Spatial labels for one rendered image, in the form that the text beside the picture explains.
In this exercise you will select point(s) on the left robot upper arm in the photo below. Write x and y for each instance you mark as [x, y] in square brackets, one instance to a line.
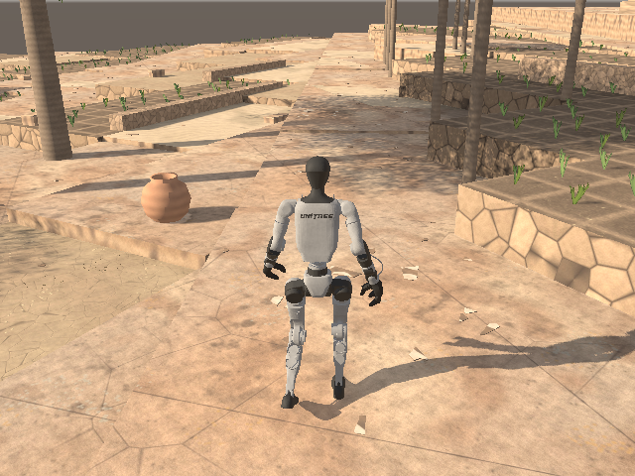
[286, 209]

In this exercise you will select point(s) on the right robot shin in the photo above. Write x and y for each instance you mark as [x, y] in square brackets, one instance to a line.
[339, 355]

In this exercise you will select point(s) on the robot left forearm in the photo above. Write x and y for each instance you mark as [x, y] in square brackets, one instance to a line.
[271, 256]

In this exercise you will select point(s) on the left robot shin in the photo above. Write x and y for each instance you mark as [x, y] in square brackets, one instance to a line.
[293, 363]

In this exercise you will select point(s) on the robot shin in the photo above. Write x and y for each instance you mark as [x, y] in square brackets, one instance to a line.
[339, 355]
[293, 363]

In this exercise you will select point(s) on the robot right forearm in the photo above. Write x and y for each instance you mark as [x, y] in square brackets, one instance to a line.
[367, 266]

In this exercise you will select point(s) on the robot right hand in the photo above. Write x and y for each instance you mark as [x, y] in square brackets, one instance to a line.
[377, 292]

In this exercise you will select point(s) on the right robot upper arm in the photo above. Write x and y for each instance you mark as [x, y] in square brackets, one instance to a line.
[348, 209]

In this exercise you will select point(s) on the robot left hand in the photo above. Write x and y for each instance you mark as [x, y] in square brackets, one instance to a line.
[269, 274]

